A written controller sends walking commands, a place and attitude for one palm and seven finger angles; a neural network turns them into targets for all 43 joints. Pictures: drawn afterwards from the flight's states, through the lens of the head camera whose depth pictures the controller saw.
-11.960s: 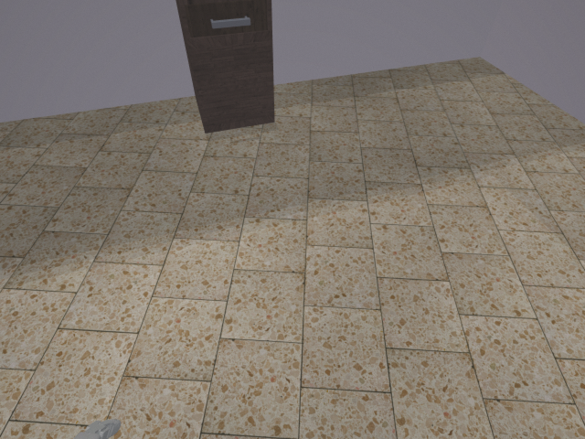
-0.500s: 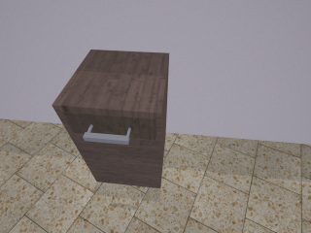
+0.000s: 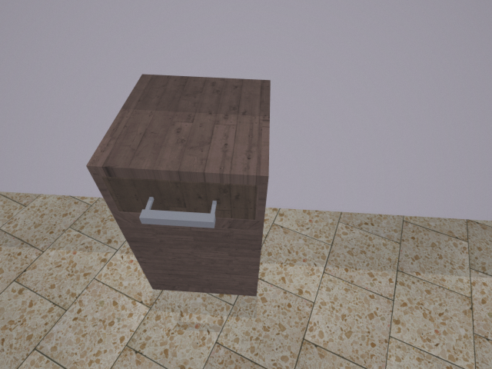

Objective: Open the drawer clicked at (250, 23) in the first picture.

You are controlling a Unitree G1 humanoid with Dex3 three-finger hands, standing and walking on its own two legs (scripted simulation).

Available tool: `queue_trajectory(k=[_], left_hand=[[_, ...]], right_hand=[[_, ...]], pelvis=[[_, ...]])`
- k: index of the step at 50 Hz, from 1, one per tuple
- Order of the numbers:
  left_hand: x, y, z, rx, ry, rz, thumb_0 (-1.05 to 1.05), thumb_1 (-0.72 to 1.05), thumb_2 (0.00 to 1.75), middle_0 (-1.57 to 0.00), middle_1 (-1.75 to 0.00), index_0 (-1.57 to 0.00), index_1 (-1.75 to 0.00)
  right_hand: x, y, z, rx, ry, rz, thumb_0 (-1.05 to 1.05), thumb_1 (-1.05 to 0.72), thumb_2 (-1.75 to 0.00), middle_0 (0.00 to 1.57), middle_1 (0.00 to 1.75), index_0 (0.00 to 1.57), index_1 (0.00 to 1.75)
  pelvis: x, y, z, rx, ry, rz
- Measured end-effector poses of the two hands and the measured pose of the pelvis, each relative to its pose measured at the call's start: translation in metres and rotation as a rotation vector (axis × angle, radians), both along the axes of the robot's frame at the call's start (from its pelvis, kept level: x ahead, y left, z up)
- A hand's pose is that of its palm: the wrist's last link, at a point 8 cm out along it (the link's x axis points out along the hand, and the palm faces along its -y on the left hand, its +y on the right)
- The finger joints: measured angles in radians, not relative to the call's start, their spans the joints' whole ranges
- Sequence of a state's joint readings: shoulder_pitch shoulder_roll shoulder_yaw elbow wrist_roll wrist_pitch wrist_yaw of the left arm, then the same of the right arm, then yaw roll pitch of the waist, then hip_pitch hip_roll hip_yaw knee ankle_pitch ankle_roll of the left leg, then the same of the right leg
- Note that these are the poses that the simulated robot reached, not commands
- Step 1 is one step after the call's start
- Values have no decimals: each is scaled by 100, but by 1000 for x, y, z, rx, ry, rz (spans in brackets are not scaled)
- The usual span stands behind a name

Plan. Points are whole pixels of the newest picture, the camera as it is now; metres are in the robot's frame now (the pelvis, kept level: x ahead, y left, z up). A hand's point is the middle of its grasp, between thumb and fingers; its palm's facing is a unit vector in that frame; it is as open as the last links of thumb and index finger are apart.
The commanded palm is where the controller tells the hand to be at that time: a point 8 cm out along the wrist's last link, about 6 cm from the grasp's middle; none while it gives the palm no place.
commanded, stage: look again from close up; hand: left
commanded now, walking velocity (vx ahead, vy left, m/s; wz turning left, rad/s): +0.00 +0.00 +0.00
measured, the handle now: (180, 210) +0.51 +0.19 -0.14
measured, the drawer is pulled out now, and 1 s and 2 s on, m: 0.00 0.00 0.00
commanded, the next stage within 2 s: shuffle to correct the standing spot in 0.28 s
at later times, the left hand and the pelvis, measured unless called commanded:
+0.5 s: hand out of the picture -0.06 +0.27 -0.17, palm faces -0.01 -0.98 -0.18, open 7.4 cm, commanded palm none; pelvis -0.04 +0.09 +0.01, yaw -1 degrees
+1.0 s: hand out of the picture +0.00 +0.23 -0.16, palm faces -0.06 -0.98 -0.17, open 7.4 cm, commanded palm none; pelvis -0.04 +0.06 +0.02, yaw -3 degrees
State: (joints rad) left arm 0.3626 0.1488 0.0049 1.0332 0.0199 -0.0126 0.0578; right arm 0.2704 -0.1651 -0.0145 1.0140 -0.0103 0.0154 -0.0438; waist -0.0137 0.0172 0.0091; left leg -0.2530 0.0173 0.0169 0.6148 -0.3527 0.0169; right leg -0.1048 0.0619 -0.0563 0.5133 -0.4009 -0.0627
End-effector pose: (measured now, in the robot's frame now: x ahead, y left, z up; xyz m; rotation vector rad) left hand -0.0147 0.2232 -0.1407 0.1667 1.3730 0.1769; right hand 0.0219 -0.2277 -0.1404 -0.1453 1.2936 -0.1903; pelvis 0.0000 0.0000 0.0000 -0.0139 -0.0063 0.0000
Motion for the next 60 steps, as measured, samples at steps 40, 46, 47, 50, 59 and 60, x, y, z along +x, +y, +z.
queue_trajectory(k=[40, 46, 47, 50, 59, 60], left_hand=[[-56, 86, 5, -63, 130, -37, 1, 91, 89, -20, -30, -20, -30], [-19, 73, 8, -57, 43, -64, 1, 91, 89, -20, -30, -20, -30], [-12, 70, 8, -55, 28, -70, 1, 91, 89, -20, -30, -20, -30], [9, 59, 11, -49, -12, -91, 1, 91, 89, -20, -30, -20, -30], [60, 10, 13, -14, -118, -118, 0, 91, 89, -20, -30, -20, -30], [62, 3, 13, -16, -123, -115, 0, 91, 89, -20, -30, -20, -30]], right_hand=[[-104, 89, 21, -26, 152, -86, 1, -91, -90, 20, 30, 21, 30], [-105, 74, 21, -21, 139, -101, 1, -91, -90, 20, 30, 21, 30], [-104, 71, 21, -19, 137, -104, 1, -91, -90, 20, 30, 21, 30], [-103, 59, 21, -12, 135, -112, 1, -91, -90, 20, 30, 21, 30], [-99, 6, 7, 7, 179, -122, 1, -91, -90, 20, 30, 21, 30], [-97, 1, 7, 7, 185, -116, 1, -91, -90, 20, 30, 20, 30]], pelvis=[[-43, 87, 16, -12, -4, -46], [-42, 73, 17, -12, 5, -49], [-42, 69, 17, -12, 8, -49], [-40, 58, 18, -10, 18, -48], [-23, 8, 8, 1, 28, -43], [-20, 3, 8, -5, 27, -36]])
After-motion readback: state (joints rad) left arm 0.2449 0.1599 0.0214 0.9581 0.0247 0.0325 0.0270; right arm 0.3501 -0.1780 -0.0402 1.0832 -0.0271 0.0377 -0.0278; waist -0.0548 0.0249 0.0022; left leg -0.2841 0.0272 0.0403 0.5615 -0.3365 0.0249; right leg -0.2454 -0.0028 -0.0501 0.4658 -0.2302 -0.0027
